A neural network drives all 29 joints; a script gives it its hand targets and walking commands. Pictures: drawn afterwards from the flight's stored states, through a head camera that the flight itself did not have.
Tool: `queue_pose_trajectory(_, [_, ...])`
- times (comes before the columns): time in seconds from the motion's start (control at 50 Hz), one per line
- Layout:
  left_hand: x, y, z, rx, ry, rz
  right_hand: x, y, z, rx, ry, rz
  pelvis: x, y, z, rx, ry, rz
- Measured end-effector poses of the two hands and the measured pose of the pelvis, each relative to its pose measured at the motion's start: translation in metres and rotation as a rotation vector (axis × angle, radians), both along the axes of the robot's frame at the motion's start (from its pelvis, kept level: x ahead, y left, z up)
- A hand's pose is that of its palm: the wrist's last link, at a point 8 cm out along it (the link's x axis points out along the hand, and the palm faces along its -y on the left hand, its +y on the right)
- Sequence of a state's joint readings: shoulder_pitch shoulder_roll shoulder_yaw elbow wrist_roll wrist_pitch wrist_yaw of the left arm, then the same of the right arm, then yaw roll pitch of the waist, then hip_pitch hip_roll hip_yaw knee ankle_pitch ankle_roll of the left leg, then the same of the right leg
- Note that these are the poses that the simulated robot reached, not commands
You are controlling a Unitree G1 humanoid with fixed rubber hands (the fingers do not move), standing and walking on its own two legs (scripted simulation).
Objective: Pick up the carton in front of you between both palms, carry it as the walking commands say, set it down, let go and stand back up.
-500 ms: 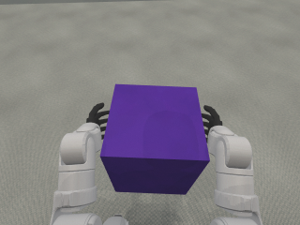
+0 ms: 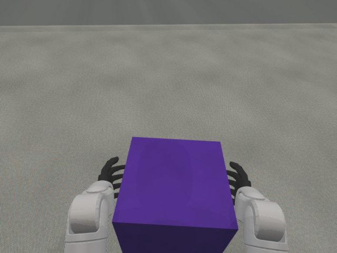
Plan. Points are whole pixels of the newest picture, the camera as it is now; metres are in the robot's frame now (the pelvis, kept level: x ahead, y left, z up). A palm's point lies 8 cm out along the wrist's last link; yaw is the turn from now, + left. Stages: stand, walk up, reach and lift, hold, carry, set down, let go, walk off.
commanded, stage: carry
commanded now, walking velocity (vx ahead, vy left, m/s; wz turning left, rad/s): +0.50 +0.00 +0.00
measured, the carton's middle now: (172, 204) +0.26 +0.00 -0.01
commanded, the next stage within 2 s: none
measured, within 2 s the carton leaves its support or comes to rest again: neither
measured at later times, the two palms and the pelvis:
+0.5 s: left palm (135, 94) +0.58 +0.12 +0.07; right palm (224, 95) +0.60 -0.18 +0.06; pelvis +0.32 -0.05 -0.01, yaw +4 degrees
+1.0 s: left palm (133, 62) +0.81 +0.15 +0.05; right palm (206, 63) +0.82 -0.15 +0.06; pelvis +0.55 +0.00 -0.01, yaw +0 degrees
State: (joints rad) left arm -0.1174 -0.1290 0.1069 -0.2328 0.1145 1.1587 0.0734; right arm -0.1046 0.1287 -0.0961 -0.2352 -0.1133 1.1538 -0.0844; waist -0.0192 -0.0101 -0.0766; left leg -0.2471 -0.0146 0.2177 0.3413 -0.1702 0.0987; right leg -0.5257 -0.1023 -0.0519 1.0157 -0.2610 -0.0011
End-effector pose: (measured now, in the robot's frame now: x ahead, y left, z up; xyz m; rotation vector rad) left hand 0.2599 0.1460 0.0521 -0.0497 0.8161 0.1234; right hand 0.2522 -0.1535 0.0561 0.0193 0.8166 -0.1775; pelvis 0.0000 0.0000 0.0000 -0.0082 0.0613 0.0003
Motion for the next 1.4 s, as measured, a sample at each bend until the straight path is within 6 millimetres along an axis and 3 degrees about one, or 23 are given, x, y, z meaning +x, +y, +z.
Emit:
queue_pose_trajectory(0.12, [0.070, 0.003, 0.015, -0.004, -0.053, 0.014, 0.077, 0.003, 0.018, -0.002, -0.053, 0.015, 0.073, -0.001, 0.006, -0.014, 0.000, 0.011])
queue_pose_trajectory(0.22, [0.141, -0.003, 0.024, -0.001, -0.108, 0.041, 0.152, -0.002, 0.025, 0.006, -0.109, 0.034, 0.143, -0.012, -0.003, -0.007, -0.008, 0.020])
queue_pose_trajectory(0.34, [0.240, -0.022, 0.015, 0.014, -0.138, 0.062, 0.256, -0.022, 0.008, 0.029, -0.139, 0.049, 0.240, -0.034, -0.030, 0.002, -0.022, 0.046])
queue_pose_trajectory(0.38, [0.267, -0.027, 0.012, 0.026, -0.114, 0.067, 0.286, -0.027, 0.003, 0.041, -0.114, 0.053, 0.262, -0.040, -0.029, -0.002, -0.019, 0.051])
queue_pose_trajectory(0.46, [0.304, -0.029, 0.012, 0.032, -0.046, 0.093, 0.328, -0.028, 0.000, 0.063, -0.046, 0.062, 0.303, -0.047, -0.013, 0.009, -0.014, 0.074])
queue_pose_trajectory(0.62, [0.388, -0.028, 0.037, 0.039, -0.082, 0.091, 0.413, -0.027, 0.024, 0.057, -0.083, 0.074, 0.390, -0.044, 0.007, 0.039, -0.013, 0.055])
queue_pose_trajectory(0.74, [0.461, -0.017, 0.044, 0.029, -0.119, 0.055, 0.475, -0.016, 0.033, 0.048, -0.120, 0.040, 0.459, -0.025, 0.002, 0.032, -0.021, 0.043])
queue_pose_trajectory(0.84, [0.517, 0.003, 0.020, -0.012, -0.106, 0.051, 0.528, 0.003, 0.019, 0.008, -0.107, 0.036, 0.513, -0.006, -0.016, 0.026, -0.020, 0.020])
queue_pose_trajectory(0.94, [0.540, 0.007, -0.001, -0.027, -0.033, 0.056, 0.554, 0.008, 0.004, -0.009, -0.034, 0.042, 0.538, -0.003, -0.014, 0.038, -0.014, 0.005])
queue_pose_trajectory(1.12, [0.578, 0.001, 0.012, -0.002, -0.090, 0.026, 0.583, 0.001, 0.009, 0.007, -0.092, 0.021, 0.571, -0.002, -0.013, 0.027, 0.013, 0.002])
queue_pose_trajectory(1.28, [0.582, -0.005, 0.004, 0.017, -0.087, 0.012, 0.586, -0.005, -0.001, 0.009, -0.088, 0.027, 0.579, -0.007, -0.014, 0.024, 0.014, 0.002])
queue_pose_trajectory(1.4, [0.572, -0.007, -0.012, 0.036, -0.076, 0.005, 0.580, -0.007, -0.018, 0.000, -0.076, 0.044, 0.574, -0.010, -0.017, 0.027, -0.004, 0.003])
